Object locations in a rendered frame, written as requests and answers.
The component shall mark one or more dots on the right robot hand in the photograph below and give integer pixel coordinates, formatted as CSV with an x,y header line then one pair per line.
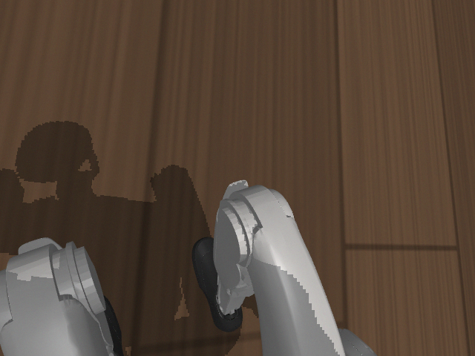
x,y
353,345

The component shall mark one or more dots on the right robot foot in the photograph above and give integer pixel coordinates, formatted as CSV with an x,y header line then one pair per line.
x,y
206,274

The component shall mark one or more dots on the left robot foot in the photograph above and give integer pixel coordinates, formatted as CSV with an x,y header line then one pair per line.
x,y
113,325

